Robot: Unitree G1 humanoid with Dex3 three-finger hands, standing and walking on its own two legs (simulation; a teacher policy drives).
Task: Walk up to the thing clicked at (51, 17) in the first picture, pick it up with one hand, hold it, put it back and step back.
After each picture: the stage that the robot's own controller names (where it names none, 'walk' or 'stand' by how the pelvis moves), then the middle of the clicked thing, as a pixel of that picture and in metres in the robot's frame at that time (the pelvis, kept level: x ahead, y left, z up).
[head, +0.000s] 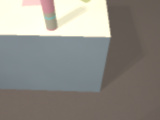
stand; (48, 9) +0.82 +0.18 +0.01
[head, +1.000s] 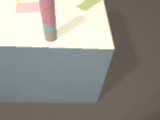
walk; (48, 18) +0.71 +0.16 +0.02
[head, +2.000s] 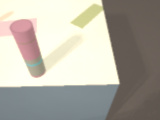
stand; (30, 52) +0.46 +0.21 +0.04
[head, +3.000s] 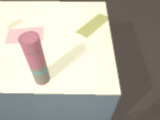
stand; (36, 61) +0.45 +0.20 +0.00
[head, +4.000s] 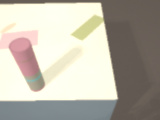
stand; (29, 68) +0.42 +0.22 +0.00
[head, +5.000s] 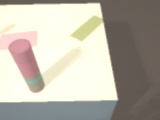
stand; (29, 69) +0.42 +0.22 +0.00
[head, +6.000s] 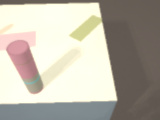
stand; (28, 70) +0.41 +0.22 +0.00
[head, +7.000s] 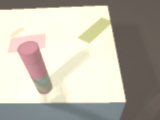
rise first; (37, 70) +0.41 +0.21 +0.01
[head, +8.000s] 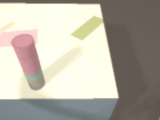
go down; (31, 65) +0.43 +0.20 +0.02
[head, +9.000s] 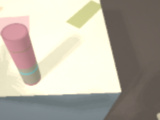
go down; (25, 59) +0.42 +0.20 +0.04
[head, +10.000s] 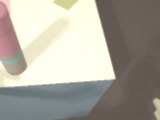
close in; (6, 45) +0.43 +0.21 +0.08
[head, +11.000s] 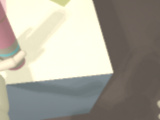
close; (2, 38) +0.45 +0.21 +0.09
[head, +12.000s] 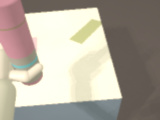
lift; (19, 46) +0.33 +0.16 +0.24
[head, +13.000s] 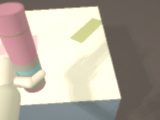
hold; (23, 54) +0.33 +0.17 +0.20
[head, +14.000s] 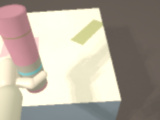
hold; (25, 55) +0.33 +0.16 +0.19
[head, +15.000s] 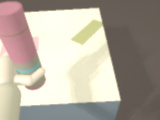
hold; (23, 52) +0.34 +0.17 +0.20
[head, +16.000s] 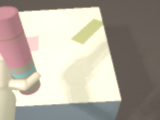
crouch; (18, 57) +0.33 +0.18 +0.19
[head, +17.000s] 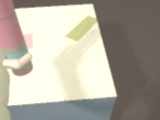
lower; (11, 38) +0.41 +0.21 +0.19
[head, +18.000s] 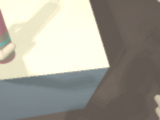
lower; out of the picture +0.48 +0.22 +0.10
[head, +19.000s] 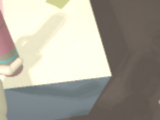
lower; (0, 44) +0.43 +0.21 +0.09
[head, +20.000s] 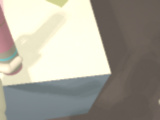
lower; (0, 42) +0.44 +0.21 +0.09
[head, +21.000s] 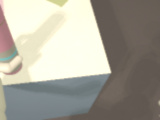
lower; (0, 41) +0.44 +0.21 +0.09
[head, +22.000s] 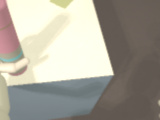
open; (6, 43) +0.44 +0.20 +0.09
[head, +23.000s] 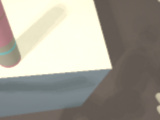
rise; out of the picture +0.43 +0.20 +0.10
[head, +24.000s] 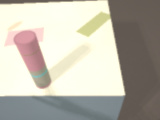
sink last; (35, 63) +0.42 +0.21 +0.05
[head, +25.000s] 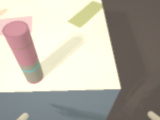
stand; (27, 57) +0.42 +0.21 +0.06
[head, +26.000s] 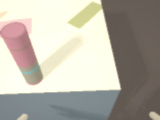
stand; (25, 58) +0.42 +0.21 +0.06
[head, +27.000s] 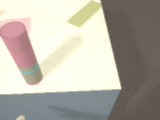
stand; (25, 58) +0.41 +0.20 +0.07
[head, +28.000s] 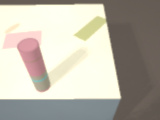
stand; (36, 68) +0.42 +0.20 +0.01
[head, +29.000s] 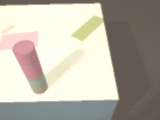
stand; (33, 70) +0.41 +0.21 +0.00
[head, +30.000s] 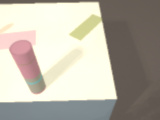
stand; (30, 70) +0.41 +0.21 +0.00
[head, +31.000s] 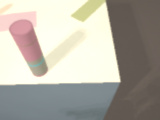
walk; (32, 52) +0.45 +0.20 +0.02
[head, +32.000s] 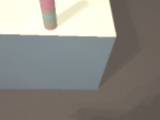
walk; (47, 5) +0.71 +0.17 +0.02
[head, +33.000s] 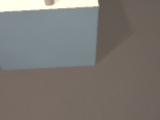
stand; out of the picture +1.06 +0.28 +0.02
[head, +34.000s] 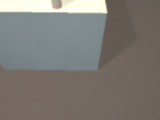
stand; out of the picture +1.03 +0.18 +0.01
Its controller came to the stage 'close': yes
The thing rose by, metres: 0.21
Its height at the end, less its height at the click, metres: +0.00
